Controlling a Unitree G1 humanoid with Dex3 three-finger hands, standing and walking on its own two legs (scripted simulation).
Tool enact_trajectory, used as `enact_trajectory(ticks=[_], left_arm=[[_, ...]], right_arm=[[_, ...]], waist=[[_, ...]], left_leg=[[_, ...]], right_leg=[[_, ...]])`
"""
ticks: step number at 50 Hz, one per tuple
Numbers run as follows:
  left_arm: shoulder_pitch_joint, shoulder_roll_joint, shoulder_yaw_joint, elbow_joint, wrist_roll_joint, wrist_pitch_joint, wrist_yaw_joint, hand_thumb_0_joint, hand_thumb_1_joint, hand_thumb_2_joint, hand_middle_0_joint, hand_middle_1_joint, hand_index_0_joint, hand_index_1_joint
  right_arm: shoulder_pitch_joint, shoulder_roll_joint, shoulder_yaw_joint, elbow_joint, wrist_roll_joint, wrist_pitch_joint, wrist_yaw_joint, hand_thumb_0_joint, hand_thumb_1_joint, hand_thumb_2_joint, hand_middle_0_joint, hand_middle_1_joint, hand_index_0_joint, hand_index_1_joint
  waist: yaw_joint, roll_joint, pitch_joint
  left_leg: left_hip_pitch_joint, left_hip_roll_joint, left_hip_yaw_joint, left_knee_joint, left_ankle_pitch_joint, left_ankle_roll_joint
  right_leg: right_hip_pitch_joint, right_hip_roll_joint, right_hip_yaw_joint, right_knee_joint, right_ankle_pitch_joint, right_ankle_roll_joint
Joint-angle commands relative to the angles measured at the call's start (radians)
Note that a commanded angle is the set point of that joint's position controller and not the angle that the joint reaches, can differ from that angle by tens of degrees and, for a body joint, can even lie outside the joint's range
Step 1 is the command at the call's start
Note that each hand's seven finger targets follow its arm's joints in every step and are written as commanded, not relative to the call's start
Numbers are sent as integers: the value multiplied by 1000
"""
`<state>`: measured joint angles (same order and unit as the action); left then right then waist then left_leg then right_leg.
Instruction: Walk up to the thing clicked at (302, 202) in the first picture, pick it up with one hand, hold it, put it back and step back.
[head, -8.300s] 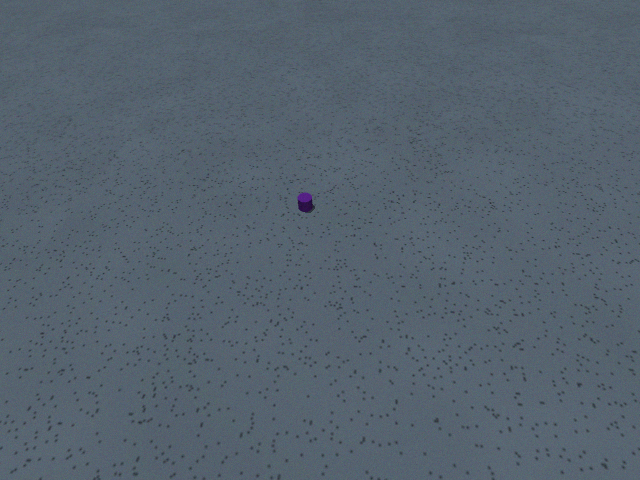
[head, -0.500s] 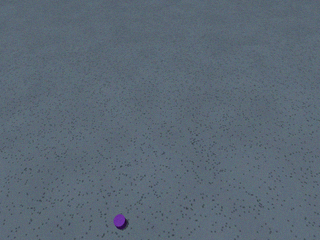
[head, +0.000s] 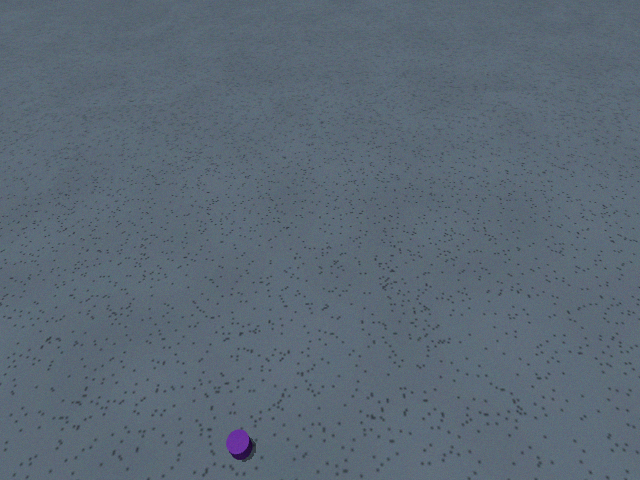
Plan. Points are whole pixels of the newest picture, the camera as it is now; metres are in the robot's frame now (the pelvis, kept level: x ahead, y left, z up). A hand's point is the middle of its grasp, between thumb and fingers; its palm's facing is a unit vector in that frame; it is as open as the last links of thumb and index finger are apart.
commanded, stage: stand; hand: left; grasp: from above
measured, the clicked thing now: (239, 444) +0.39 +0.26 -0.75
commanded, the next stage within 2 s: rise first in 0.08 s
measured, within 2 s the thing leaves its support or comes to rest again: neither
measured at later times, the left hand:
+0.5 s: hand out of the picture +0.14 +0.26 -0.17, palm faces -0.06 -0.92 -0.38, open 10.3 cm
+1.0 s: hand out of the picture +0.11 +0.27 -0.25, palm faces -0.21 -0.84 -0.50, open 14.1 cm
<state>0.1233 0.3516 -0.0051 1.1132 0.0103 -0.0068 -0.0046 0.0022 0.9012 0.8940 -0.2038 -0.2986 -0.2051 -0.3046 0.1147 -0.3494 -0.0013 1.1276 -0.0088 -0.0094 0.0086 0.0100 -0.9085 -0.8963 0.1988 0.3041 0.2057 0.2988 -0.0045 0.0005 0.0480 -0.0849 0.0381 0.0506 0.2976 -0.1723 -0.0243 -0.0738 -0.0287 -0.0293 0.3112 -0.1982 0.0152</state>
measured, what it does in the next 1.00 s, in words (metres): lowers itself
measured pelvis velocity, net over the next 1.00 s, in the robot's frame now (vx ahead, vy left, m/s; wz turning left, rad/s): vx -0.03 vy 0.01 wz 0.02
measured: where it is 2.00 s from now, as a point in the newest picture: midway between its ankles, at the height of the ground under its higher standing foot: outside the picture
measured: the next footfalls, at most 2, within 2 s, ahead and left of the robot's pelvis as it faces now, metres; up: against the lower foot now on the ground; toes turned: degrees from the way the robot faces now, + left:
none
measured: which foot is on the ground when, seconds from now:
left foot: down 0.00-1.00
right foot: down 0.00-1.00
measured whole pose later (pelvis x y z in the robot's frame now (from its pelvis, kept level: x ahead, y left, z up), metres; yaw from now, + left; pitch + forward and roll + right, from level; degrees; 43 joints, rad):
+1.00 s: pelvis -0.03 +0.01 -0.11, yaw +1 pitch +19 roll -2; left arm 0.21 0.33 0.13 0.54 0.33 0.13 0.02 -0.01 -0.53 0.97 -0.07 -1.08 -0.08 -1.09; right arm 0.18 -0.24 -0.03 0.56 0.01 -0.15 -0.01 0.01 -0.89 -0.89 0.20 0.30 0.20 0.30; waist -0.02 0.00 -0.12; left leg -1.02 0.05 -0.01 1.21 -0.53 -0.01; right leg -0.96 -0.04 -0.04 1.18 -0.55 0.02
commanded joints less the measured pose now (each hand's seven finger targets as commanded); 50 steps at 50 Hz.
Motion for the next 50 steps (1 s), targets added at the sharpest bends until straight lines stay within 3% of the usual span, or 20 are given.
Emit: enact_trajectory(ticks=[1, 8, 9, 10, 11, 12, 13, 14, 15, 17, 18, 20, 23, 25, 27, 31, 36, 44, 47, 50], left_arm=[[-32, 218, 44, -55, 1, -23, 14, 0, 900, 900, -200, -300, -200, -301], [-34, 219, 45, -54, 1, -24, 15, 0, 900, 900, -200, -300, -200, -301], [-34, 217, 44, -55, 2, -24, 14, 0, 820, 932, -219, -325, -197, -345], [-385, 53, 51, -405, -49, -113, 31, 0, 740, 970, -227, -405, -185, -425], [-476, 111, 74, -342, -44, -103, 37, 0, 660, 933, -245, -485, -207, -505], [-261, 191, 122, -134, -18, -60, 36, 0, 591, 899, -225, -565, -209, -585], [-240, 195, 133, -77, 4, -43, 21, 0, 511, 874, -222, -645, -218, -665], [-321, 225, 153, -95, 25, -45, 5, 0, 431, 879, -196, -725, -199, -744], [-311, 246, 176, -92, 55, -52, -5, 0, 351, 873, -184, -805, -198, -798], [-130, 221, 203, -52, 113, -35, -22, 0, 191, 875, -128, -957, -162, -922], [-113, 213, 207, -85, 126, -33, -22, 0, 111, 888, -121, -992, -155, -957], [-80, 196, 213, -130, 145, -11, -7, 0, -49, 919, -89, -1039, -119, -1008], [-97, 172, 201, -206, 166, 41, 9, 0, -289, 969, -57, -1082, -74, -1063], [-143, 181, 206, -254, 174, 53, 20, 0, -434, 974, -59, -1090, -70, -1077], [-109, 167, 207, -288, 188, 58, 24, 0, -500, 977, -71, -1084, -77, -1077], [-80, 172, 226, -417, 208, 51, 28, 0, -530, 978, -68, -1089, -70, -1087], [7, 158, 217, -557, 244, 72, 25, 0, -552, 993, -66, -1065, -57, -1073], [112, 147, 212, -715, 289, 125, 38, 0, -548, 966, -66, -1097, -70, -1093], [42, 164, 206, -715, 327, 120, 42, 0, -542, 954, -65, -1102, -74, -1093], [-33, 166, 197, -660, 381, 78, 45, 0, -524, 949, -57, -1097, -67, -1087]], right_arm=[[-38, -213, -39, -55, -3, -19, -17, 0, -900, -900, 200, 300, 200, 300], [-39, -217, -40, -52, -2, -21, -16, 0, -900, -900, 200, 300, 200, 300], [-42, -212, -39, -55, -3, -21, -17, 0, -943, -926, 201, 306, 202, 306], [-10, -48, 4, -333, 69, -68, -38, 0, -981, -921, 199, 300, 200, 300], [39, -75, -4, -283, 70, -65, -48, 0, -935, -911, 198, 300, 199, 300], [80, -112, -25, -286, 75, -54, -58, 0, -922, -909, 198, 300, 199, 300], [96, -107, -38, -296, 65, -49, -56, 0, -909, -904, 199, 300, 199, 300], [101, -108, -48, -325, 60, -51, -56, 0, -900, -901, 199, 300, 199, 300], [105, -105, -64, -351, 46, -57, -59, 0, -905, -902, 199, 300, 200, 300], [149, -95, -84, -383, 27, -62, -46, 0, -892, -898, 199, 300, 200, 300], [158, -87, -86, -411, 26, -65, -43, 0, -907, -902, 199, 300, 200, 300], [147, -81, -91, -454, 32, -68, -39, 0, -891, -897, 200, 300, 200, 300], [139, -77, -96, -510, 36, -67, -35, 0, -886, -897, 200, 300, 200, 300], [117, -70, -93, -539, 31, -76, -31, 0, -881, -896, 200, 300, 200, 300], [122, -63, -96, -561, 28, -88, -30, 0, -881, -896, 200, 300, 200, 300], [141, -57, -105, -590, 22, -114, -31, 0, -863, -892, 200, 300, 200, 300], [124, -51, -107, -629, 20, -136, -37, 0, -859, -891, 200, 300, 200, 300], [98, -37, -98, -668, 18, -169, -38, 0, -885, -897, 200, 300, 200, 300], [82, -42, -94, -673, 16, -185, -39, 0, -891, -899, 200, 300, 200, 300], [64, -45, -93, -667, 11, -204, -33, 0, -863, -891, 200, 300, 200, 300]], waist=[[4, 0, -65], [4, -1, -72], [4, -5, -68], [-109, 42, 29], [-76, -12, -21], [-52, -34, -7], [-45, -49, -47], [-40, -61, -78], [-24, -65, -158], [21, 5, -250], [29, 20, -275], [38, 45, -270], [6, 14, -285], [-1, 13, -245], [2, 12, -252], [-5, 22, -332], [-12, 61, -351], [-17, 48, -395], [-44, 66, -393], [-48, 68, -392]], left_leg=[[24, 114, -91, -33, 163, 38], [34, 117, -96, -30, 168, 41], [29, 113, -93, -32, 176, 39], [-124, -42, 18, 39, 22, 36], [-111, -40, 12, 51, 5, 42], [-127, -38, 13, 60, -9, 40], [-153, -42, 6, 99, 2, 42], [-175, -41, 2, 138, 12, 46], [-176, -40, -1, 172, 48, 44], [-228, -54, -1, 248, 106, 33], [-243, -59, -1, 263, 121, 30], [-257, -57, -3, 268, 123, 23], [-286, -47, -15, 312, 120, 26], [-356, -43, -20, 359, 57, 25], [-402, -39, -21, 408, 18, 24], [-471, -34, -28, 518, 24, 29], [-531, -17, -48, 580, -54, 25], [-659, -18, -53, 710, -67, 34], [-721, -13, -65, 773, -104, 33], [-828, -14, -75, 859, -176, 31]], right_leg=[[-22, -116, 90, -52, 180, -33], [-16, -118, 90, -51, 183, -32], [-22, -117, 88, -51, 192, -30], [-241, 20, 20, 12, 102, -22], [-186, 16, 8, 10, 66, -17], [-193, 27, -5, 21, 28, -25], [-213, 24, -6, 49, 30, -29], [-231, 26, -7, 88, 42, -28], [-219, 21, -4, 131, 83, -28], [-226, 17, -3, 214, 124, -36], [-221, 18, -1, 233, 135, -37], [-247, 26, -7, 248, 119, -38], [-303, 34, -15, 285, 108, -34], [-377, 34, -17, 322, 39, -32], [-434, 35, -15, 372, -6, -33], [-499, 28, -11, 478, 10, -28], [-621, 35, -12, 559, -77, -34], [-711, 28, -6, 663, -82, -30], [-817, 32, -7, 737, -116, -32], [-959, 30, -8, 840, -184, -34]])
